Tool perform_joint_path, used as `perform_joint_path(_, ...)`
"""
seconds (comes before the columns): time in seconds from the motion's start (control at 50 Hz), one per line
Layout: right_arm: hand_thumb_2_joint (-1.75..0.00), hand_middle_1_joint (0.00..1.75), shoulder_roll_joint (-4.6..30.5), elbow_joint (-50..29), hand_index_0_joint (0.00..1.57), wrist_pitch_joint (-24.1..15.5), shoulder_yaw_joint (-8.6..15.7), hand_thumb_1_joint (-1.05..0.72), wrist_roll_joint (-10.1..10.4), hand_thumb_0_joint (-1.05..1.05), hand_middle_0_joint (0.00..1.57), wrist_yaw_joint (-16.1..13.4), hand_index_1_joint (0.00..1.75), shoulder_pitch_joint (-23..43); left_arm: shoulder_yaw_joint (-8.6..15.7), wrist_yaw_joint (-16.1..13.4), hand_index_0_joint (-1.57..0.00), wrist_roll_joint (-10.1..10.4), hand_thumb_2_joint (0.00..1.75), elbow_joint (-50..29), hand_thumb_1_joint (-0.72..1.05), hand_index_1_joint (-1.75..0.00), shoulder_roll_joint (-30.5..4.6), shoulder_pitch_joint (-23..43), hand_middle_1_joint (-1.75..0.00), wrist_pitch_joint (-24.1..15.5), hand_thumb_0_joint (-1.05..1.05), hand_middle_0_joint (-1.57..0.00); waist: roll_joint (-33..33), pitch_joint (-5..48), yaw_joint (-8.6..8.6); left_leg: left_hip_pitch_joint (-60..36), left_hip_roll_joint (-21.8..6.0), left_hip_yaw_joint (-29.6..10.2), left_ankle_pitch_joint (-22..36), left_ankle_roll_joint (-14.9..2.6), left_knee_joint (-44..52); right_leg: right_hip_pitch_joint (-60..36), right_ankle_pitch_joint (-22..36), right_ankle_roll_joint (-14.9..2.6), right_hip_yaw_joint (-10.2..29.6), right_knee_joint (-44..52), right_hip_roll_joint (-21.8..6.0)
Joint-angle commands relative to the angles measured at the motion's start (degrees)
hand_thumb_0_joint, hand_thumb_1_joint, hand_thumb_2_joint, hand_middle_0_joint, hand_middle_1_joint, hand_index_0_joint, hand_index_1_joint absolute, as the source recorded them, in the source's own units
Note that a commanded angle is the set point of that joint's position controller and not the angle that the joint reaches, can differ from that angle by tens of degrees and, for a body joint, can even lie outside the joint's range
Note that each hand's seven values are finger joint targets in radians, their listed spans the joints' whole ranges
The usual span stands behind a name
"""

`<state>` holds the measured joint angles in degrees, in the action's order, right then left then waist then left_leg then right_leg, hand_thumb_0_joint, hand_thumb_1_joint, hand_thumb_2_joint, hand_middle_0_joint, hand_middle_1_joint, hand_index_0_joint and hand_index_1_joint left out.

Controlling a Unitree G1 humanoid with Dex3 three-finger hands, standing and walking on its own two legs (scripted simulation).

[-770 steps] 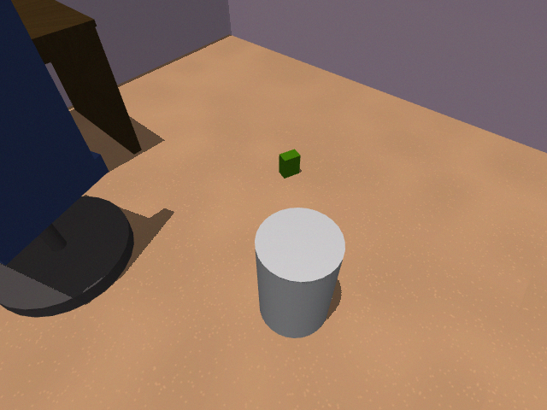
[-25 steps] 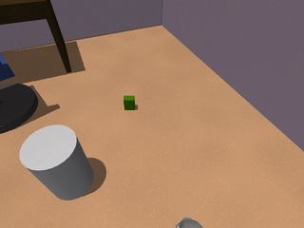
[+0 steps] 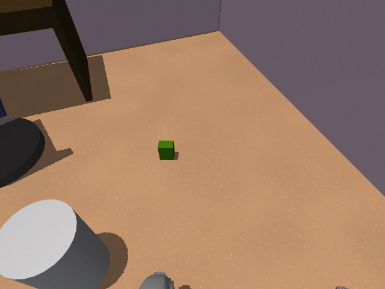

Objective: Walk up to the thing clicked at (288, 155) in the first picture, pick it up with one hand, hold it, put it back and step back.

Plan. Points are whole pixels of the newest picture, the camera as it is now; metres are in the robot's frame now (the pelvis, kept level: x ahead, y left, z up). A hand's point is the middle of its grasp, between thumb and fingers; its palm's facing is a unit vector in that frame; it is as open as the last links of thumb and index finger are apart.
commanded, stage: walk up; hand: left
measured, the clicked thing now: (166, 150) +1.01 +0.23 -0.71
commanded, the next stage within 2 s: none
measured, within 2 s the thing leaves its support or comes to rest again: neither
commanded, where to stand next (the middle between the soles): +0.64 +0.00 m, yaw +1 degrees
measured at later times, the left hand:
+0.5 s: hand (99, 228) +0.29 +0.27 -0.13, palm faces -0.08 -0.92 -0.38, open 7.4 cm
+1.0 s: hand (122, 198) +0.37 +0.23 -0.13, palm faces +0.05 -0.91 -0.40, open 7.4 cm
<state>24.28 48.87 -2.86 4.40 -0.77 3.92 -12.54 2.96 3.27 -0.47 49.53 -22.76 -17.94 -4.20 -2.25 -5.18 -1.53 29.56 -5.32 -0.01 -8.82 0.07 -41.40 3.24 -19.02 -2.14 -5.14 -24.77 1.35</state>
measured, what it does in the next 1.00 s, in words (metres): walks ahead: left foot, then right foot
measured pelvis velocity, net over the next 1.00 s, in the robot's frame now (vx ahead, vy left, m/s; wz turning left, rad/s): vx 0.37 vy -0.05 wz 0.05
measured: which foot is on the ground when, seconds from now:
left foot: up 0.00-0.06, down 0.08-0.58, up 0.60-1.00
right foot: down 0.00-0.12, up 0.14-0.52, down 0.54-1.00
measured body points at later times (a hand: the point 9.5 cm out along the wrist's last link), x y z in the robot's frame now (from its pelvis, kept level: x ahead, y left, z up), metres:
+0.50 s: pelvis +0.21 -0.01 +0.00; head +0.22 -0.02 +0.45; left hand +0.29 +0.32 -0.10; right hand +0.23 -0.33 -0.12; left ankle +0.17 +0.13 -0.74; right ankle +0.32 -0.16 -0.72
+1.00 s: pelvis +0.37 -0.05 +0.00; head +0.39 -0.06 +0.45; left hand +0.37 +0.28 -0.10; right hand +0.46 -0.36 -0.12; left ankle +0.49 +0.10 -0.71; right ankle +0.33 -0.15 -0.74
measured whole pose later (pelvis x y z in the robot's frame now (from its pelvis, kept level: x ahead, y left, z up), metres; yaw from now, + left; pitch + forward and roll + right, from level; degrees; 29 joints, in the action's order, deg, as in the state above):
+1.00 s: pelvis +0.37 -0.05 +0.00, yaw +3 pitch -3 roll -1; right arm 23.9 50.5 -0.7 3.9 -1.3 4.5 -14.9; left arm 3.2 2.0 -0.6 48.6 -22.9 -21.4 -4.9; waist -3.2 -6.1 -1.9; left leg 26.5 -3.8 -1.4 -9.5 -0.8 -38.2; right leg 3.9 -18.4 -1.6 -8.1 -25.5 0.0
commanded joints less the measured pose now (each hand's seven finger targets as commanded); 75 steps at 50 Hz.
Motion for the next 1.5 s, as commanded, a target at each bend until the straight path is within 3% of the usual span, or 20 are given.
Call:
perform_joint_path(0.0,-0.9,0.3,8.0,-4.7,0.2,-2.0,2.6,-0.9,-0.3,0.0,0.2,0.4,0.3,3.1,4.4,-1.0,-0.2,0.0,0.9,-5.0,0.9,-0.3,-16.0,0.3,-0.3,-1.6,0.0,-0.2,7.8,1.7,-1.27,-10.3,0.5,2.1,4.0,-1.5,9.0,6.9,15.6,-8.55,8.2,6.0,-15.4)
perform_joint_path(0.06,-0.9,0.3,11.2,-1.5,0.2,-2.5,4.0,-0.9,-1.1,0.0,0.2,-0.5,0.3,-6.9,3.6,-1.4,-0.2,0.2,0.9,-5.8,0.9,-0.3,-15.0,-0.1,-0.3,-1.1,0.0,-0.2,-0.9,7.5,4.09,-25.5,4.0,3.8,-0.2,-4.45,12.2,9.7,23.3,-6.36,5.1,-10.9,-11.7)
perform_joint_path(0.08,-0.9,0.3,14.3,-0.5,0.2,-2.9,5.1,-0.9,-2.2,0.0,0.2,-1.1,0.3,-13.3,2.5,-1.6,-0.2,0.6,0.9,-6.1,0.9,-0.3,-12.0,-2.3,-0.3,-0.8,0.0,-0.2,-8.3,10.8,7.32,-33.7,-1.1,-3.3,-7.8,-7.12,16.1,16.6,19.2,-4.42,2.1,-26.0,-7.7)
perform_joint_path(0.1,-0.9,0.3,18.5,-1.7,0.2,-3.1,6.1,-0.9,-2.6,0.0,0.2,-1.7,0.3,-15.2,1.4,-1.5,-0.2,1.2,0.9,-6.5,0.9,-0.3,-7.6,-5.5,-0.3,-0.6,0.0,-0.2,-19.0,13.4,6.59,-42.3,-15.3,-28.1,-11.1,-11.13,19.7,30.4,-8.4,-1.21,2.2,-38.3,0.7)
perform_joint_path(0.12,-0.9,0.3,18.8,-2.4,0.2,-3.1,6.3,-0.9,-0.6,0.0,0.2,-1.8,0.3,-13.9,3.1,-2.5,-0.2,1.3,0.9,-4.9,0.9,-0.3,-14.0,-5.4,-0.3,0.2,0.0,-0.2,-10.8,14.1,6.8,-43.6,-19.7,-39.5,-14.6,-16.86,24.2,34.2,-13.2,-2.0,7.3,-43.7,0.1)
perform_joint_path(0.24,-0.9,0.3,12.2,-4.6,0.2,-3.6,2.9,-0.9,1.4,0.0,0.2,-2.7,0.3,-5.9,2.6,-1.1,-0.2,1.0,0.9,-2.4,0.9,-0.3,-12.8,-5.1,-0.3,0.6,0.0,-0.2,-3.6,4.0,1.64,-21.5,-10.0,-8.3,12.0,-10.86,24.7,24.4,-1.1,0.47,9.6,-38.2,-4.9)
perform_joint_path(0.4,-0.9,0.3,14.8,-5.7,0.2,-3.5,3.4,-0.9,0.5,0.0,0.2,-1.9,0.3,-5.3,3.3,1.0,-0.2,-0.3,0.9,-4.3,0.9,-0.3,-11.4,3.4,-0.3,0.5,0.0,-0.2,-7.0,-1.0,2.88,-15.7,-9.2,-4.7,-10.7,-12.57,28.7,21.8,7.6,1.81,4.5,-14.8,-7.8)
perform_joint_path(0.52,-0.9,0.3,11.1,-6.4,0.2,-2.3,1.8,-0.9,0.4,0.0,0.2,-1.6,0.3,-3.7,5.3,0.0,-0.2,-0.6,0.9,0.3,0.9,-0.3,-14.3,-6.5,-0.3,-1.1,0.0,-0.2,4.6,6.2,-3.61,-7.7,-4.0,0.6,-6.5,-8.04,5.7,-2.9,6.9,0.06,1.9,-5.0,-3.5)
perform_joint_path(0.56,-0.9,0.3,5.2,-6.5,0.2,-1.9,-0.4,-0.9,0.6,0.0,0.2,-1.8,0.3,-10.1,6.8,-1.5,-0.2,-0.6,0.9,-0.5,0.9,-0.3,-21.0,-10.9,-0.3,-2.4,0.0,-0.2,21.9,7.2,-3.86,7.1,7.4,2.1,-21.1,-2.42,-22.2,-9.0,-8.7,-5.49,36.7,9.8,-23.1)
perform_joint_path(0.58,-0.9,0.3,11.4,-5.1,0.2,-1.0,1.4,-0.9,0.1,0.0,0.2,-2.6,0.3,-8.4,6.5,-1.5,-0.2,0.3,0.9,-1.1,0.9,-0.3,-22.1,-7.7,-0.3,-1.9,0.0,-0.2,15.4,4.4,-3.67,7.9,5.4,-1.9,-21.1,-2.11,-25.8,-3.5,-12.4,-9.4,43.4,12.5,-26.8)
perform_joint_path(0.6,-0.9,0.3,13.5,-4.2,0.2,-0.9,1.9,-0.9,0.1,0.0,0.2,-2.8,0.3,-7.0,6.3,-1.5,-0.2,0.6,0.9,-2.3,0.9,-0.3,-21.1,-4.7,-0.3,-1.6,0.0,-0.2,12.7,1.6,-2.6,8.4,2.7,-3.3,-19.2,-2.2,-26.4,0.6,-12.9,-11.72,41.8,13.1,-26.6)
perform_joint_path(0.66,-0.9,0.3,11.3,-0.8,0.2,-0.3,1.8,-0.9,1.6,0.0,0.2,-2.0,0.3,-9.6,4.7,-2.2,-0.2,1.0,0.9,-3.0,0.9,-0.3,-16.4,0.5,-0.3,-2.0,0.0,-0.2,10.5,-0.8,1.19,2.4,1.8,-6.6,-9.2,-2.34,-21.0,6.6,1.8,-3.79,19.5,11.8,-16.3)
perform_joint_path(0.72,-0.9,0.3,10.0,-0.1,0.2,0.4,1.9,-0.9,0.8,0.0,0.2,-1.1,0.3,-10.5,4.2,-2.1,-0.2,0.7,0.9,-3.5,0.9,-0.3,-15.1,-0.3,-0.3,-2.6,0.0,-0.2,11.2,1.0,1.44,0.1,3.0,-4.9,-4.8,-1.16,-18.5,7.3,11.9,-6.34,12.3,11.4,-14.4)
perform_joint_path(0.98,-0.9,0.3,8.2,-5.6,0.2,-0.2,2.0,-0.9,-0.5,0.0,0.2,0.6,0.3,3.5,4.8,-2.7,-0.2,0.1,0.9,-4.9,0.9,-0.3,-16.6,-4.6,-0.3,-2.1,0.0,-0.2,8.2,0.9,-2.08,-5.0,0.7,0.8,-1.0,-1.97,6.3,2.4,21.0,-8.92,8.2,5.4,-19.1)
perform_joint_path(1.06,-0.9,0.3,11.3,-2.2,0.2,-1.1,3.4,-0.9,-0.9,0.0,0.2,-0.1,0.3,-8.1,3.4,-2.9,-0.2,0.4,0.9,-5.8,0.9,-0.3,-14.9,-3.4,-0.3,-1.4,0.0,-0.2,-1.0,6.4,4.99,-26.0,4.5,1.8,-3.8,-5.26,14.6,9.9,25.3,-5.54,2.8,-15.1,-12.9)
perform_joint_path(1.1,-0.9,0.3,18.2,-3.1,0.2,-1.7,5.4,-0.9,-1.2,0.0,0.2,-1.6,0.3,-13.9,1.8,-2.8,-0.2,1.5,0.9,-6.0,0.9,-0.3,-9.0,-8.5,-0.3,-0.8,0.0,-0.2,-15.7,11.5,6.06,-42.7,-16.1,-34.8,-11.3,-14.04,23.1,34.0,-10.3,-0.06,0.2,-39.2,1.5)
perform_joint_path(1.12,-0.9,0.3,17.9,-3.2,0.2,-1.4,5.7,-0.9,0.6,0.0,0.2,-1.6,0.3,-13.1,2.9,-3.7,-0.2,0.7,0.9,-4.6,0.9,-0.3,-14.2,-6.0,-0.3,-0.2,0.0,-0.2,-9.3,10.8,6.57,-40.1,-18.9,-37.0,-8.2,-17.92,23.2,34.1,-13.8,-1.09,5.3,-43.5,-2.6)
perform_joint_path(1.22,-0.9,0.3,12.0,-5.4,0.2,-1.9,2.7,-0.9,1.4,0.0,0.2,-2.4,0.3,-4.1,2.4,-2.1,-0.2,1.1,0.9,-1.9,0.9,-0.3,-12.4,-8.0,-0.3,0.5,0.0,-0.2,-4.7,0.8,0.86,-17.4,-8.0,-9.0,5.2,-10.32,25.3,23.7,-0.9,0.06,8.6,-37.1,-5.6)
perform_joint_path(1.34,-0.9,0.3,13.0,-7.5,0.2,-1.4,3.2,-0.9,0.0,0.0,0.2,-1.5,0.3,-3.5,2.6,-1.7,-0.2,0.3,0.9,-2.3,0.9,-0.3,-12.2,-4.3,-0.3,0.2,0.0,-0.2,-8.4,-1.8,2.9,-15.8,-6.8,-6.4,-11.6,-13.63,29.1,24.9,2.7,2.89,3.9,-21.4,-7.1)
perform_joint_path(1.48,-0.9,0.3,8.9,-8.2,0.2,0.8,1.2,-0.9,0.9,0.0,0.2,-2.3,0.3,-0.8,2.7,-4.3,-0.2,-0.2,0.9,1.0,0.9,-0.3,-10.8,-8.3,-0.3,-1.6,0.0,-0.2,1.4,6.0,-1.67,-13.0,-3.3,-0.8,12.1,-8.49,5.9,3.6,18.5,1.43,2.2,-2.1,-2.6)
